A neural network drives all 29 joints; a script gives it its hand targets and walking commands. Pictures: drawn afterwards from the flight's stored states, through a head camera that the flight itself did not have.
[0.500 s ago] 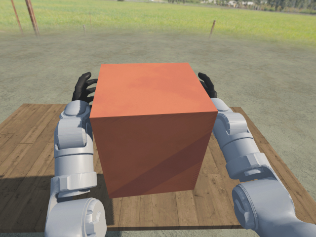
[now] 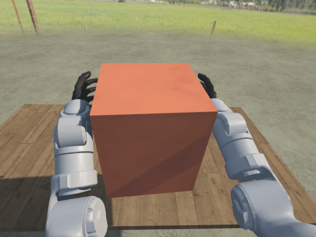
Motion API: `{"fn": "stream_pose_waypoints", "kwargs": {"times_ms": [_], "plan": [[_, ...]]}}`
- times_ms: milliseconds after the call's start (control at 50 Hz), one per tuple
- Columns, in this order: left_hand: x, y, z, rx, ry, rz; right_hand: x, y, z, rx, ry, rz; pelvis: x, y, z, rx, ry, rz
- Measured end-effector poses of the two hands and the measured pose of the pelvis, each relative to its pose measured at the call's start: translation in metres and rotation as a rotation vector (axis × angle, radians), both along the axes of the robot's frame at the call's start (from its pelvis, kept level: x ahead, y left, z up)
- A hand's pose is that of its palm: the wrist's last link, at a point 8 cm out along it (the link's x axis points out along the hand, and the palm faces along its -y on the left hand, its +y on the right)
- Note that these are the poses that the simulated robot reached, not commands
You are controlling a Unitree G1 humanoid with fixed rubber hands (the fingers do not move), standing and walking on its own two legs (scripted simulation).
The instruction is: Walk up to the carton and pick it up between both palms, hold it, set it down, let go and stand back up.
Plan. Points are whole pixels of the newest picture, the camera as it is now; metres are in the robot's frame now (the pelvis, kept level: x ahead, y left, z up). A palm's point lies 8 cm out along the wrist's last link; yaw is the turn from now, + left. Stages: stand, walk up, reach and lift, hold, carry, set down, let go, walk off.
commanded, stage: hold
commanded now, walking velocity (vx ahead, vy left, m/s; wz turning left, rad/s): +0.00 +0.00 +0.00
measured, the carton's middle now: (148, 129) +0.33 +0.00 +0.20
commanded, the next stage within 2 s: none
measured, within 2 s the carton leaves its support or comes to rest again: neither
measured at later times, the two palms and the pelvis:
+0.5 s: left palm (81, 102) +0.36 +0.15 +0.26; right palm (207, 102) +0.36 -0.15 +0.25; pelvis +0.00 +0.00 +0.00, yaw +0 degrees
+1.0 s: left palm (81, 105) +0.35 +0.15 +0.25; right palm (207, 104) +0.36 -0.15 +0.24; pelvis +0.00 +0.00 +0.00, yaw +0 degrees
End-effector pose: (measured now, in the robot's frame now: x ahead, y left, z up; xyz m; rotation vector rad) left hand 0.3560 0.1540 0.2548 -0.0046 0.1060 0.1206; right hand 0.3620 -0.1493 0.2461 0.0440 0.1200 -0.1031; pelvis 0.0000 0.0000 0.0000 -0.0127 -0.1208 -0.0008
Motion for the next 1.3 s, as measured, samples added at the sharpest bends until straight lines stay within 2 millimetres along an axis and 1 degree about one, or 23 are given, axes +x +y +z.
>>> {"fn": "stream_pose_waypoints", "kwargs": {"times_ms": [120,260,440,680,740,980,1060,1300], "plan": [[-0.002,0.004,0.005,-0.005,-0.023,0.001,-0.001,0.004,0.009,-0.008,-0.021,0.007,-0.002,0.0,0.0,-0.002,-0.002,0.005],[0.0,0.006,0.006,0.009,-0.012,-0.001,0.0,0.006,0.008,-0.002,-0.011,0.004,-0.003,0.002,0.0,-0.002,0.006,0.008],[0.001,0.002,0.003,0.017,-0.005,-0.007,0.0,0.002,0.002,0.003,-0.004,-0.003,-0.003,0.004,0.0,-0.002,0.004,0.003],[0.005,0.0,0.006,0.011,-0.016,0.001,0.005,0.001,0.006,0.0,-0.014,0.001,0.0,0.0,0.0,-0.001,0.015,0.001],[0.006,0.001,0.003,0.01,-0.007,0.001,0.006,0.001,0.004,-0.005,-0.004,0.004,0.002,0.0,0.0,-0.002,0.007,0.004],[-0.002,0.0,-0.002,0.003,-0.016,-0.002,-0.002,0.0,-0.002,0.01,-0.009,-0.001,0.004,0.001,0.0,-0.003,-0.01,0.007],[-0.004,0.001,0.001,0.0,-0.028,-0.002,-0.004,0.001,0.001,0.007,-0.02,-0.001,0.002,0.001,-0.001,-0.003,-0.014,0.004],[-0.001,0.003,0.008,0.014,-0.017,0.0,-0.001,0.004,0.007,0.007,-0.01,0.003,-0.004,0.003,0.0,-0.002,0.0,0.001]]}}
